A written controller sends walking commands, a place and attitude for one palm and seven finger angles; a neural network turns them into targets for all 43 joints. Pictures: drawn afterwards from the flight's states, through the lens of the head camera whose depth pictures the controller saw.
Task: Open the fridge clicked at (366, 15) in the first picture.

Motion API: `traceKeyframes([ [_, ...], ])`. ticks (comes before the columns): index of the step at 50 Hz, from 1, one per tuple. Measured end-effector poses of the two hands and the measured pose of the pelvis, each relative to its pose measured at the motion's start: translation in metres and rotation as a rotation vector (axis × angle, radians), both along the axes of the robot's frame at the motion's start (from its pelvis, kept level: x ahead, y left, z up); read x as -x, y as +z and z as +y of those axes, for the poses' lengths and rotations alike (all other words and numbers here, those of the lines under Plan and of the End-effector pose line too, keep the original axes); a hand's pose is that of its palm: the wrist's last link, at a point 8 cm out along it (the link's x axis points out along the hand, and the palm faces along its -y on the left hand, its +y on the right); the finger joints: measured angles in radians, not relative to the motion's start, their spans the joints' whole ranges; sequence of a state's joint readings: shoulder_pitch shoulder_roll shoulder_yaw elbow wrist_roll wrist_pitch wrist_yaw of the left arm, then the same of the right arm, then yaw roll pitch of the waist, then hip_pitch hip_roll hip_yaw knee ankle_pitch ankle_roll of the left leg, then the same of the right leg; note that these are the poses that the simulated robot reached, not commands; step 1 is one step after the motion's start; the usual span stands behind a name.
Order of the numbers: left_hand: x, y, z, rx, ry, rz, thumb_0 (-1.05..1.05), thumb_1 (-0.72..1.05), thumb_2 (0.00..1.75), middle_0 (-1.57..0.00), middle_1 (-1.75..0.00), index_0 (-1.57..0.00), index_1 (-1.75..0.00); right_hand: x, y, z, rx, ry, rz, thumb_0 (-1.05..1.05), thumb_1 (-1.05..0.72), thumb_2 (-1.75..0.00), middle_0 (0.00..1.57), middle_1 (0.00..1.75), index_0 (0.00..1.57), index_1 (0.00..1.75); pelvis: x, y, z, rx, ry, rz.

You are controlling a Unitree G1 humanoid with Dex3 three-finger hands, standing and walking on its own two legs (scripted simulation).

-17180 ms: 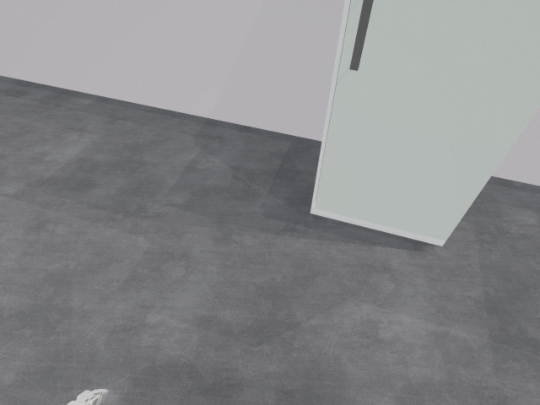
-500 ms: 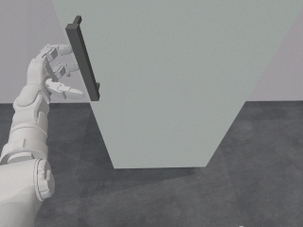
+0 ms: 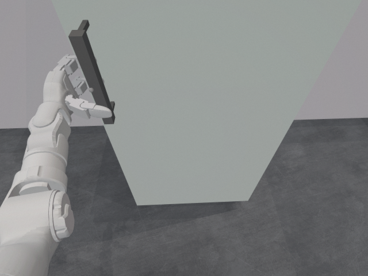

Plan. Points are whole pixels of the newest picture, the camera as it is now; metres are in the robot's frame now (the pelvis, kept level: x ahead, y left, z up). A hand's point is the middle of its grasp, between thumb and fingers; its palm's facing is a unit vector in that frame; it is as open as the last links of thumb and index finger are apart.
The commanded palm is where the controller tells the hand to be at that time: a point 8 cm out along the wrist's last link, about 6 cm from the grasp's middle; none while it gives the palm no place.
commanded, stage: slide the fingers in behind the handle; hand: left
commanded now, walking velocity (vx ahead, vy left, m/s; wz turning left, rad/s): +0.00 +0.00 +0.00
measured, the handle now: (98, 78) +0.51 +0.19 +0.16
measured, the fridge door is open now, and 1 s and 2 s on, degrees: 0 0 0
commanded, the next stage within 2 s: grip the handle and tug to test in 0.90 s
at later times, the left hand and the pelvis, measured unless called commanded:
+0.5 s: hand (100, 90) +0.46 +0.17 +0.17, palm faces +0.02 -1.00 +0.01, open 14.0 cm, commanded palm +0.43 +0.22 +0.17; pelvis -0.01 +0.00 +0.00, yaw +1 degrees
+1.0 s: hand (100, 90) +0.46 +0.17 +0.17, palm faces +0.03 -1.00 +0.00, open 14.0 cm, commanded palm +0.44 +0.22 +0.17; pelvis +0.00 +0.00 +0.00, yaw +0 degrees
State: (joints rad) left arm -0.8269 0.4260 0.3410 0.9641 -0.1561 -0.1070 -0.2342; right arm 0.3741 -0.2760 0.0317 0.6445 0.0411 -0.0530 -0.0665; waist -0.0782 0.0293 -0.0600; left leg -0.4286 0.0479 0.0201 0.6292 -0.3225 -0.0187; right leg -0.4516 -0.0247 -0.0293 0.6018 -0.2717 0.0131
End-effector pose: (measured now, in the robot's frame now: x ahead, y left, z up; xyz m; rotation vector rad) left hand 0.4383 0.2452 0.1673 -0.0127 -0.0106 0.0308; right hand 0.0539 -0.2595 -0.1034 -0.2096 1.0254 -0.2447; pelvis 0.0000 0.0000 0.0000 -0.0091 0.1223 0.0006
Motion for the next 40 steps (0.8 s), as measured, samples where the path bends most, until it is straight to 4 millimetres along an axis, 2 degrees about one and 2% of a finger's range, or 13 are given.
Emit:
traceKeyframes([
  [6,0.005,0.003,0.0,-0.006,0.009,-0.032,-0.01,-0.5,0.3,-0.3,-1.2,-0.3,-1.2,0.0,0.001,-0.002,0.001,-0.005,-0.002,0.01,-0.91,-0.9,0.2,0.3,0.21,0.29,0.0,0.001,-0.002,0.0,-0.003,-0.008],
  [13,0.008,0.003,-0.003,0.0,-0.003,0.001,-0.01,-0.51,0.29,-0.3,-1.2,-0.3,-1.2,-0.011,0.003,-0.004,0.011,0.009,-0.028,0.01,-0.91,-0.9,0.2,0.3,0.21,0.29,0.002,0.001,-0.002,0.001,0.009,-0.017],
  [23,0.006,0.004,-0.019,0.002,-0.013,-0.019,-0.01,-0.51,0.29,-0.3,-1.2,-0.3,-1.2,-0.021,0.006,0.0,0.009,0.033,-0.064,0.01,-0.91,-0.9,0.2,0.3,0.21,0.29,0.005,0.001,-0.001,-0.001,0.011,-0.017],
  [32,0.003,0.002,-0.027,-0.01,-0.005,-0.009,-0.01,-0.5,0.29,-0.3,-1.2,-0.3,-1.2,-0.014,0.001,0.004,-0.011,0.024,-0.047,0.01,-0.91,-0.9,0.2,0.3,0.21,0.29,0.005,0.0,-0.001,-0.003,0.007,-0.017],
  [40,0.001,0.006,-0.024,-0.021,0.006,-0.021,-0.01,-0.5,0.29,-0.3,-1.2,-0.3,-1.2,-0.003,-0.001,0.002,-0.013,0.008,-0.022,0.01,-0.91,-0.9,0.2,0.3,0.21,0.29,0.004,0.001,-0.002,-0.004,0.002,-0.016],
])
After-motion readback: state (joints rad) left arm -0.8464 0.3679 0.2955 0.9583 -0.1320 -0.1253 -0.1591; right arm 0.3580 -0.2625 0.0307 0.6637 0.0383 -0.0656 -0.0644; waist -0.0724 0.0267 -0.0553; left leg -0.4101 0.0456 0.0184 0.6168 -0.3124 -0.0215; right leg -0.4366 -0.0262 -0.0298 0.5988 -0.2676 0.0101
